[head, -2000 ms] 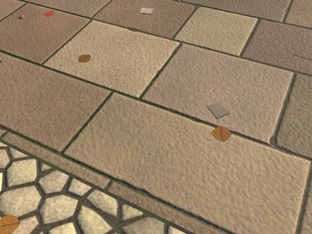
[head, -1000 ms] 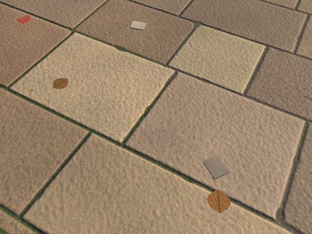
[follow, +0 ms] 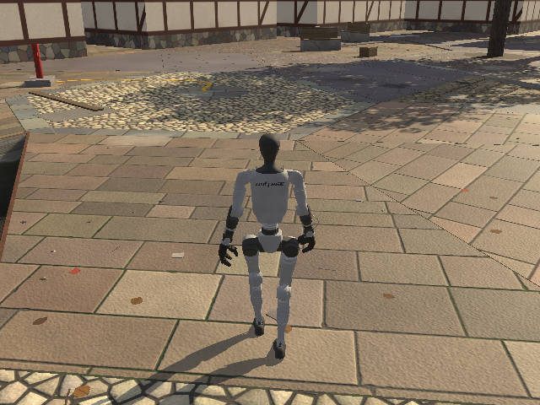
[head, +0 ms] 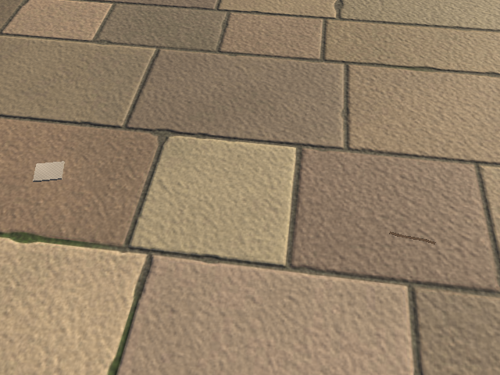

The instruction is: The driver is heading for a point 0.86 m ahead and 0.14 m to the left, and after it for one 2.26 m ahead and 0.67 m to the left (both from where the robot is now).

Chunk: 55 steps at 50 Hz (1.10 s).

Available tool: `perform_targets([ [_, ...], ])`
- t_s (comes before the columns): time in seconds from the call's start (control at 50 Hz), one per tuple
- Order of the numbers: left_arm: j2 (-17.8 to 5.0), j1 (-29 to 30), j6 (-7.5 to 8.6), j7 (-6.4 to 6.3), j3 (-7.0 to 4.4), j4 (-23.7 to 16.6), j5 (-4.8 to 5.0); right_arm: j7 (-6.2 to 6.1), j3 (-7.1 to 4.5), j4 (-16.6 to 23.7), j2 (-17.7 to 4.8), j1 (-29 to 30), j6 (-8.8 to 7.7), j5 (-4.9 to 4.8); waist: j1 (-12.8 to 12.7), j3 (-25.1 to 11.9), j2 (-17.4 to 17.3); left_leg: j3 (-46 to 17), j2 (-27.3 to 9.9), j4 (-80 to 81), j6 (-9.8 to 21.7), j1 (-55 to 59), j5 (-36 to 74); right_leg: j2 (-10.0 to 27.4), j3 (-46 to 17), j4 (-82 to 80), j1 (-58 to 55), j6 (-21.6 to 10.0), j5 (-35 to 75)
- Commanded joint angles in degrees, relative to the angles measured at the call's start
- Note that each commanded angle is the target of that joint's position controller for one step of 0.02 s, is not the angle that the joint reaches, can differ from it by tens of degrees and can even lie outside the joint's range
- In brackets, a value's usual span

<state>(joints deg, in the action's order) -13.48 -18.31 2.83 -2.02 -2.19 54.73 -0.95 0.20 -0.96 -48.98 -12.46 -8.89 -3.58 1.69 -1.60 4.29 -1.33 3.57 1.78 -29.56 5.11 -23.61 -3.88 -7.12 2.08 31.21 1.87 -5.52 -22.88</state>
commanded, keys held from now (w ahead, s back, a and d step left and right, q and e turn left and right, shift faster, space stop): q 0.46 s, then no key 0.28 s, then w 0.26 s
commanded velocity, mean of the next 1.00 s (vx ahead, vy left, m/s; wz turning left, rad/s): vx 0.09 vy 0.00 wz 0.32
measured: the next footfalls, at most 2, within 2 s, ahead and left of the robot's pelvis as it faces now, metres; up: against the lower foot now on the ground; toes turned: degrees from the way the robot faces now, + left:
right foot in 0.52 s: +0.12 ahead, -0.12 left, +0.00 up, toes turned +23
left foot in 0.94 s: +0.02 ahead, +0.05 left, +0.00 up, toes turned +20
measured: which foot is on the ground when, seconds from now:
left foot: down 0.00-0.52, up 0.54-0.92, down 0.94-1.00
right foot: down 0.00-0.00, up 0.02-0.50, down 0.52-0.94, up 0.96-1.00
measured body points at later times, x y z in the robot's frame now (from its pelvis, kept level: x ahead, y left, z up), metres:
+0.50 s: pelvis +0.05 -0.02 +0.01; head +0.07 -0.02 +0.46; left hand +0.10 +0.27 -0.10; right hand +0.20 -0.27 -0.11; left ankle +0.11 +0.07 -0.72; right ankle +0.07 -0.14 -0.71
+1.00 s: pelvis +0.08 -0.02 +0.02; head +0.08 -0.01 +0.47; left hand +0.00 +0.24 -0.12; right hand +0.24 -0.24 -0.11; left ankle -0.02 +0.04 -0.73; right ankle +0.09 -0.13 -0.70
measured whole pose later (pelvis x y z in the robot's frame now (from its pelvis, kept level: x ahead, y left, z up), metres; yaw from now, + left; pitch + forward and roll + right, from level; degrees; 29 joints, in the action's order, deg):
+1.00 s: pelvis +0.08 -0.02 +0.02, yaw +22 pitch +0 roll +1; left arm -15.0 -19.3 -0.1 -0.2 -2.7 51.9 -1.4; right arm -0.8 -1.8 -52.3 -13.6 -14.2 -1.2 1.4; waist -0.7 0.1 1.6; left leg -0.7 3.9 -20.6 3.8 -3.6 -16.4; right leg -1.1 0.0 39.8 15.7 -3.7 -23.8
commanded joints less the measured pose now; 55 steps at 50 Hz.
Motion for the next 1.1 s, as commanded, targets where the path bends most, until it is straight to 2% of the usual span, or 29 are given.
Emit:
perform_targets([
  [0.02, -4.60, -6.21, 0.24, -0.17, -1.28, -5.23, 1.51, -0.47, -4.30, -0.03, -15.08, -14.29, 0.15, -1.42, 2.03, -21.36, -13.82, -33.94, -25.05, 3.26, 18.44, 34.06, 62.07, -2.29, -0.83, 44.77, 22.56, 4.31, -11.47],
  [0.04, -6.48, -5.80, -0.67, 0.11, -1.11, -3.84, -0.93, 0.25, -4.16, 1.25, -13.00, -10.81, 0.78, -3.13, 1.64, -19.63, -4.07, -32.14, -23.37, 6.21, 18.65, 28.51, 50.51, 2.33, -6.20, 46.88, 24.15, 4.30, -8.88],
  [0.08, -6.78, 1.09, -1.66, 0.44, -1.48, -5.19, -1.19, -0.01, -3.00, 2.62, -7.85, -4.63, 2.21, -1.93, 0.71, -6.96, 2.16, -24.49, -16.86, 10.93, 14.52, 14.52, 27.05, 5.77, -5.95, 42.81, 27.14, 5.13, -4.66],
  [0.1, -6.74, 2.94, -2.51, 0.53, -1.51, -6.36, -1.25, -0.35, -2.89, 2.49, -7.39, -4.56, 2.63, -1.70, 0.42, -5.09, 1.37, -22.43, -14.13, 12.65, 12.50, 10.84, 20.67, 7.00, -5.85, 38.99, 26.46, 5.63, -3.11],
  [0.14, -5.37, 1.64, -4.08, 0.63, -1.13, -6.43, -1.29, -0.40, -3.38, 2.30, -8.61, -5.18, 3.17, -1.02, -0.08, -6.48, -1.45, -20.42, -10.81, 13.80, 10.49, 7.49, 14.17, 6.16, -4.49, 35.64, 23.22, 6.66, -0.59],
  [0.2, -4.99, 3.03, -4.85, 0.31, -0.98, -7.35, -0.85, -0.27, -4.32, 2.79, -10.75, -5.62, 3.50, -0.79, 0.54, -7.88, -2.97, -21.25, -9.10, 14.58, 9.03, 7.29, 4.52, 6.17, -4.28, 29.44, 23.90, 7.79, 0.35],
  [0.3, -6.04, 8.66, -5.36, -0.31, -1.18, -9.71, -0.38, -0.47, -5.28, 3.73, -11.81, -6.57, 4.96, -0.65, 3.27, -7.13, -5.66, -27.83, -8.47, 16.86, 6.99, 9.44, -15.55, 6.29, -5.43, 21.69, 26.81, 8.44, 1.21],
  [0.42, -5.98, 8.89, -4.02, -0.80, -0.76, -11.18, 0.72, -0.24, -6.02, 4.60, -12.10, -5.73, 5.81, -0.16, 3.80, -7.31, -6.40, -33.00, -8.18, 15.41, 6.21, 10.73, -12.72, 4.04, -6.17, 12.06, 22.00, 6.62, -1.22],
  [0.46, -6.16, 6.00, -3.40, -1.03, -0.66, -11.04, 1.25, 0.07, -6.15, 4.95, -12.00, -4.39, 6.13, -0.25, 2.61, -7.49, -7.07, -34.58, -7.66, 14.91, 5.24, 9.51, -9.78, 2.74, -6.08, 5.38, 16.86, 5.19, -1.87],
  [0.5, -6.29, -0.01, -2.78, -1.43, -0.71, -9.64, 1.16, 0.05, -5.96, 5.40, -11.31, -2.26, 6.45, -1.01, -0.48, -7.66, -6.42, -32.70, -5.32, 13.04, 1.98, 5.76, -12.12, 2.80, -4.90, -8.77, 7.49, 3.37, 4.69],
  [0.52, -9.06, 0.25, -2.50, -1.86, -1.35, -9.87, 0.45, -0.17, -5.37, 5.73, -9.31, -3.20, 6.31, -1.50, 0.37, -6.68, -1.56, -29.07, -1.34, 8.66, -1.22, 1.47, -19.39, 8.38, -10.76, -16.67, 3.92, 1.85, 3.65],
  [0.54, -14.67, 3.26, -2.64, -2.04, -2.41, -12.12, -0.68, -0.35, -4.61, 6.56, -6.12, -5.62, 6.04, -2.26, 2.35, -7.60, 11.33, -18.02, 6.79, -5.43, -4.39, -5.24, -25.06, 23.81, -28.53, -22.09, 1.90, -3.25, -2.52],
  [0.56, -15.31, 8.03, -2.80, -1.47, -2.58, -13.16, -1.55, -0.86, -5.67, 5.98, -10.51, -4.19, 5.56, -0.39, 2.16, -3.15, 10.63, -11.72, 8.94, -17.43, -5.03, -8.04, -27.17, 28.94, -32.82, -21.88, 11.25, -8.00, 6.56],
  [0.58, -11.35, 8.38, -2.58, -1.09, -1.62, -13.22, -1.26, -0.74, -5.95, 5.44, -11.49, -4.32, 5.36, 0.18, 3.40, -3.23, 6.37, -13.55, 6.28, -24.69, -5.10, -3.90, -24.90, 26.71, -28.58, -19.30, 14.16, -8.78, 15.78],
  [0.6, -8.58, 10.73, -2.31, -0.69, -0.87, -13.26, -0.56, -0.43, -5.82, 4.34, -10.63, -6.12, 5.45, 0.00, 5.35, -3.01, 5.03, -13.31, 6.10, -28.18, -5.13, -2.71, -21.69, 22.50, -22.03, -17.43, 14.47, -6.98, 21.65],
  [0.64, -7.84, 10.76, -1.96, -0.50, -0.55, -13.52, -0.22, -0.09, -5.40, 2.87, -9.63, -8.08, 6.10, 0.09, 5.13, -4.35, 8.63, -11.99, 6.38, -32.90, -6.07, -3.51, -19.59, 17.89, -15.13, -14.81, 10.04, -5.11, 31.60],
  [0.74, -8.05, 3.10, -1.60, -0.39, -0.28, -10.26, -0.06, -0.39, -3.46, 2.99, -7.03, -2.47, 6.92, -1.03, 0.76, -6.04, 9.56, -10.13, 3.88, -19.30, -8.42, -2.41, -21.29, 17.73, -13.20, -10.84, -1.02, -5.52, 43.46],
  [0.78, -9.28, 0.72, -1.87, -0.02, -0.64, -8.97, -0.49, -0.44, -2.64, 2.43, -6.60, -1.33, 6.95, -0.93, -1.00, -6.93, 11.41, -6.30, 2.93, -11.63, -7.76, 2.00, -22.71, 17.15, -14.62, -13.53, -0.84, -5.34, 25.18],
  [0.8, -10.94, -0.83, -2.29, 0.26, -1.34, -8.06, -0.67, -0.42, -2.59, 2.64, -7.23, -0.01, 6.73, -0.78, -1.97, -5.33, 12.72, -4.15, 3.21, -9.69, -7.11, 2.25, -24.33, 17.11, -16.51, -15.48, -0.12, -5.93, 14.40],
  [0.84, -11.69, -2.39, -3.04, 0.81, -2.07, -6.81, -1.01, -0.34, -2.45, 2.77, -7.91, 1.80, 5.97, -0.69, -2.56, -1.69, 12.60, -2.79, 2.79, -4.82, -5.42, 3.13, -25.09, 18.11, -19.99, -18.41, 2.05, -6.89, 0.74],
  [0.9, -10.97, 0.01, -3.24, 1.18, -2.52, -6.07, -0.20, -0.74, -1.69, -0.30, -5.41, -4.02, 3.94, -0.66, 1.84, -0.31, 8.46, -0.86, 2.70, 11.92, -1.57, 16.72, -14.32, 16.59, -18.48, -15.93, 9.60, -5.33, -1.25],
  [0.92, -9.31, 1.45, -2.74, 1.20, -2.25, -6.33, 0.04, -1.15, -1.89, -1.85, -6.16, -7.54, 3.11, -0.52, 3.63, -1.49, 6.34, -3.87, 0.67, 14.12, -0.05, 26.17, -11.92, 15.21, -16.68, -12.71, 16.42, -3.62, -1.11],
  [0.94, -6.00, 4.60, -1.89, 1.48, -1.41, -7.97, 0.13, -1.72, -2.41, -3.29, -9.12, -13.07, 2.23, 0.04, 6.29, -3.31, -0.57, -14.02, -7.90, 17.07, 1.75, 36.70, -18.63, 11.78, -11.42, -3.23, 27.07, -1.34, -4.18],
  [0.96, -3.25, 9.16, -1.01, 1.90, -0.60, -10.73, 0.36, -1.79, -3.83, -3.92, -15.01, -17.35, 1.96, -0.33, 8.68, -2.42, -11.26, -32.66, -19.54, 22.25, 6.85, 39.99, -30.75, 4.04, -1.11, 8.90, 39.65, 1.06, -5.96],
  [0.98, -8.49, 12.86, -0.78, 1.79, -1.83, -11.91, -0.98, -1.48, -4.26, -5.28, -15.00, -17.37, 1.76, -0.07, 8.83, 4.88, -7.16, -35.19, -23.79, 23.17, 10.74, 33.70, -26.74, 7.32, -1.23, 16.00, 44.17, 1.19, -7.17],
  [1.0, -8.79, 11.38, -0.62, 2.29, -2.22, -10.88, -0.82, -1.07, -3.37, -4.55, -11.72, -14.41, 1.26, -0.20, 6.28, 6.02, -3.87, -31.62, -21.15, 23.11, 10.64, 32.40, -25.72, 9.12, -2.83, 19.83, 44.32, 1.28, -3.92],
  [1.02, -8.11, 9.12, -0.45, 2.90, -2.11, -9.49, -0.57, -0.75, -2.89, -4.04, -9.83, -12.19, 0.86, -0.35, 4.75, 5.76, -4.10, -27.32, -18.18, 23.83, 9.07, 31.38, -23.08, 9.97, -3.01, 21.38, 43.43, 1.75, -0.81],
  [1.08, -7.17, 9.06, -0.60, 4.30, -2.09, -9.06, -1.35, -0.53, -2.33, -4.76, -8.28, -12.14, -0.31, -0.54, 3.18, 3.32, -5.46, -18.33, -13.52, 24.14, 7.48, 29.34, -7.50, 10.66, -0.80, 24.57, 41.32, 3.53, 5.89],
  [1.1, -6.30, 9.29, -0.74, 4.41, -1.86, -9.20, -1.28, -0.56, -2.15, -5.27, -7.97, -12.37, -0.54, -0.58, 2.63, 3.43, -4.99, -14.95, -13.03, 23.23, 7.17, 28.40, 2.95, 10.28, 0.02, 24.29, 40.87, 4.13, 7.04],
])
